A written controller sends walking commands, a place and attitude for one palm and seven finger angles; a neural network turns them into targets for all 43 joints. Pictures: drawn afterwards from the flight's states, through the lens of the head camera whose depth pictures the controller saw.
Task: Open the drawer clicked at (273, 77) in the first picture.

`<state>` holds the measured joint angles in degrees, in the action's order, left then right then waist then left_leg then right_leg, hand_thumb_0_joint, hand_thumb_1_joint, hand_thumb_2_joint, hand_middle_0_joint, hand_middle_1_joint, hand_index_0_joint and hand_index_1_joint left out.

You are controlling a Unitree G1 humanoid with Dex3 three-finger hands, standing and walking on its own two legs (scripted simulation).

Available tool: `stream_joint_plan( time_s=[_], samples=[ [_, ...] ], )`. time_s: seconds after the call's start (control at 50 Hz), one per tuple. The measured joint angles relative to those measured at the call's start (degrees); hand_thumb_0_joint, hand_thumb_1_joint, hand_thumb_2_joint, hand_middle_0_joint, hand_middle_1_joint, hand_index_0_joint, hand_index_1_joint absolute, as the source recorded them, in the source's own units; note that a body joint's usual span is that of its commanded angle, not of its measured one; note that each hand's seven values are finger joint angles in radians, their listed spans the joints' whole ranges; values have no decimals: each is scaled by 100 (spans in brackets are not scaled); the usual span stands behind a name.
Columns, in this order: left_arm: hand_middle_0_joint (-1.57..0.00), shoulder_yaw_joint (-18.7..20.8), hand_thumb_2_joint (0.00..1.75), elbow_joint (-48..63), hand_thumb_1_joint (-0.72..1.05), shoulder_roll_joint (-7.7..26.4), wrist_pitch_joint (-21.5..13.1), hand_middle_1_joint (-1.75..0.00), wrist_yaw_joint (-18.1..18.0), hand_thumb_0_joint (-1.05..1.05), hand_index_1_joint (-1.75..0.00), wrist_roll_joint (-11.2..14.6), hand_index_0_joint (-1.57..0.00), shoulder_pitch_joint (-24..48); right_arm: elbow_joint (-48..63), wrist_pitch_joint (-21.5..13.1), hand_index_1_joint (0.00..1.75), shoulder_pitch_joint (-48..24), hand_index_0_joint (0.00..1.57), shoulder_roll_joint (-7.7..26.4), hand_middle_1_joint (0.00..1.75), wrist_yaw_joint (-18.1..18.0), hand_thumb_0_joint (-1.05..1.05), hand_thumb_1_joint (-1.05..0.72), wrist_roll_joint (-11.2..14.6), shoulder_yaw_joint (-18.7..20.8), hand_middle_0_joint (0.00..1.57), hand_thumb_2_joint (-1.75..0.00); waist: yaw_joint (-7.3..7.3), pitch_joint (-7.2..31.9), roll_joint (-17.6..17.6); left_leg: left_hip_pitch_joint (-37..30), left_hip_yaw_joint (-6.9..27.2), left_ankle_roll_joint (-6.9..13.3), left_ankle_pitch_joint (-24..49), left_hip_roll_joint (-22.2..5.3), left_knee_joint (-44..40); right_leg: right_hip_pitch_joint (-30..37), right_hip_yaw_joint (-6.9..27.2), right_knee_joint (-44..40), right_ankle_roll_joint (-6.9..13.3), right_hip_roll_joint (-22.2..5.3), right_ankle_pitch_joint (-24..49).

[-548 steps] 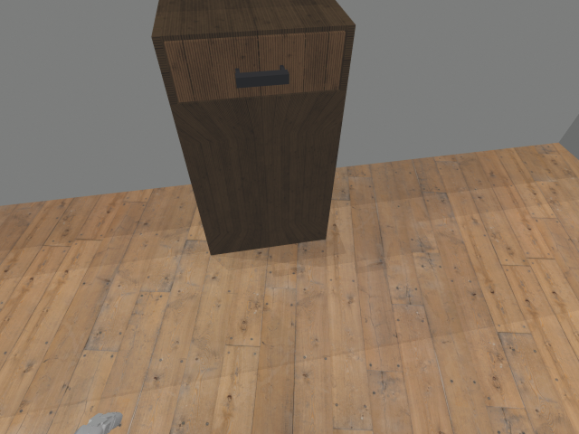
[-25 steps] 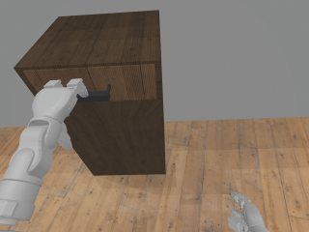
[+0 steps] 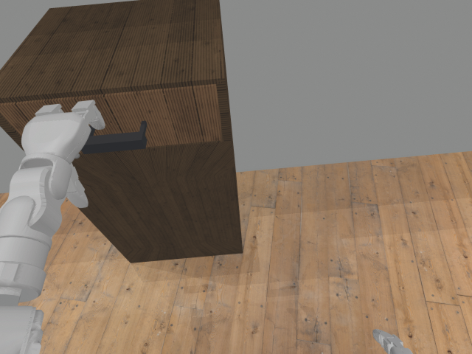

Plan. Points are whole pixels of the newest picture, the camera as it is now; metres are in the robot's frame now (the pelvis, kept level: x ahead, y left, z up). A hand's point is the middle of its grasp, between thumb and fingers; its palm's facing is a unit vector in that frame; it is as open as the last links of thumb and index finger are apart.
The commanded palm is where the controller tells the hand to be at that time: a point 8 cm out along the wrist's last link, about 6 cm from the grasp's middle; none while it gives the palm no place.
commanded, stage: move the hooked fingers above the handle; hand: left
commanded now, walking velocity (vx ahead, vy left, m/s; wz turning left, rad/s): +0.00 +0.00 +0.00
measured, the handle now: (115, 135) +0.53 +0.32 +0.04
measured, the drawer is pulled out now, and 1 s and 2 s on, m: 0.00 0.00 0.00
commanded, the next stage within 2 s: none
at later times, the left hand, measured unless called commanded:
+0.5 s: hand (85, 142) +0.45 +0.33 +0.10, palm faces -0.06 +0.03 -1.00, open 13.9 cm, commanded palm +0.43 +0.31 +0.16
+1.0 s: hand (99, 145) +0.46 +0.31 +0.08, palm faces -0.14 +0.01 -0.99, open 13.8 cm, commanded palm +0.45 +0.31 +0.15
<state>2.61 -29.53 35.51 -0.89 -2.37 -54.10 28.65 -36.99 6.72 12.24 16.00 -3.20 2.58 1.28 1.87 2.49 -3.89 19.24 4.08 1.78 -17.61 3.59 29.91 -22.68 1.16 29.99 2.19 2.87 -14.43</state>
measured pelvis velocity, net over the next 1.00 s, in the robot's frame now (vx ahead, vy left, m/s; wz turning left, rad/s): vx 0.02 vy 0.02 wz -0.01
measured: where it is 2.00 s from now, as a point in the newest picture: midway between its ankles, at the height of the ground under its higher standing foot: outside the picture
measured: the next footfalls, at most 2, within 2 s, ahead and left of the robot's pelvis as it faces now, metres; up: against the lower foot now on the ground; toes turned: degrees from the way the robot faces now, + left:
none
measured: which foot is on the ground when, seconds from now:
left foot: down 0.00-1.00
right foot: down 0.00-1.00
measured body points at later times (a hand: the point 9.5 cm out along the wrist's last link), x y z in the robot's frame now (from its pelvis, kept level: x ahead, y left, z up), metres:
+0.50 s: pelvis +0.01 +0.03 -0.01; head +0.08 +0.02 +0.44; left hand +0.45 +0.32 +0.15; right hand +0.09 -0.23 -0.14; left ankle -0.03 +0.11 -0.73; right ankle +0.00 -0.10 -0.73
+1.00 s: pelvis +0.02 +0.02 -0.01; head +0.09 +0.01 +0.44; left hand +0.46 +0.31 +0.14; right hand +0.06 -0.25 -0.14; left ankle -0.03 +0.10 -0.73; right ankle +0.00 -0.10 -0.73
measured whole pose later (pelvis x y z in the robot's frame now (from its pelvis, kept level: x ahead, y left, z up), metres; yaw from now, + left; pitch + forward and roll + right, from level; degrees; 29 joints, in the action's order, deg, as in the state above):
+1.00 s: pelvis +0.02 +0.02 -0.01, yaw -1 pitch +13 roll -1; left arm -1.3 -49.5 36.5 -5.2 0.2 -57.1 42.9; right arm -38.6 8.9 19.8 16.0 -2.5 2.0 2.3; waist -1.3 5.4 -3.6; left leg 27.0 3.6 3.4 -20.3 3.7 34.4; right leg -29.1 1.3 31.3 0.7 2.9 -15.6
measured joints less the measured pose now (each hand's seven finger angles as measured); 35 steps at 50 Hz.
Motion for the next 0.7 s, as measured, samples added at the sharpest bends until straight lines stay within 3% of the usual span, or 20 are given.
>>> stream_joint_plan(
  time_s=[0.08, 0.16, 0.24, 0.3, 0.4, 0.5, 0.6, 0.7],
  samples=[
    [-31, -293, 30, -368, -49, -21, 192, -120, 280, 0, -120, -20, -31, 238, 43, 47, 30, 98, 20, 3, 30, -12, 1, -90, 39, -18, 20, -90, -25, 14, -20, 79, 24, 56, 3, 53, 34, -47, -24, 0, -52, -53, -4],
    [-32, -493, 30, -492, -49, -160, -184, -120, 429, 0, -120, -51, -31, 410, 32, 25, 30, 165, 20, -38, 30, -78, 1, -90, 15, -20, 20, -90, -50, 33, 45, 143, 38, 108, -47, 92, 128, -79, -41, 43, -96, -89, -44],
    [-32, -478, 30, -724, -49, -241, -645, -120, 201, 0, -121, -191, -32, 726, 15, -47, 30, 184, 21, -100, 30, -95, 1, -90, -10, -15, 20, -90, -118, 60, 156, 293, 12, 137, -119, 118, 267, -219, -22, 152, -127, -107, -100],
    [-32, -271, 30, -890, -49, -203, -747, -120, -101, 0, -121, -326, -32, 934, 27, -90, 30, 209, 21, -128, 30, -37, 0, -90, -56, 14, 20, -90, -179, 93, 182, 429, -43, 150, -151, 120, 331, -359, 28, 196, -147, -105, -109],
    [-32, -124, 30, -1367, -49, -69, -279, -120, -383, 0, -121, -414, -32, 1236, -29, -29, 30, 317, 20, -103, 30, 115, 0, -90, -78, 45, 20, -90, -200, 181, 91, 578, -123, 196, -168, 127, 340, -512, 107, 179, -203, -108, -94],
    [-31, -419, 30, -1645, -49, -48, 108, -120, -13, 0, -120, -371, -31, 1327, -95, 97, 30, 495, 21, -78, 30, 178, 0, -90, -46, 57, 20, -90, -196, 233, 20, 607, -99, 237, -171, 150, 314, -513, 86, 119, -246, -135, -99],
    [-32, -574, 30, -1453, -49, -210, -376, -120, 238, 0, -120, -283, -31, 1273, -150, 133, 30, 610, 21, -108, 30, 108, 0, -90, -83, 82, 20, -90, -226, 248, 76, 601, -29, 243, -227, 158, 385, -466, 13, 138, -243, -142, -152],
    [-32, -314, 30, -1775, -49, -162, -787, -120, -166, 0, -121, -488, -32, 1604, -155, 61, 30, 510, 21, -120, 30, 86, 0, -90, -133, 43, 20, -90, -367, 233, 176, 827, -48, 207, -302, 123, 579, -696, 16, 313, -200, -99, -200]
  ],
)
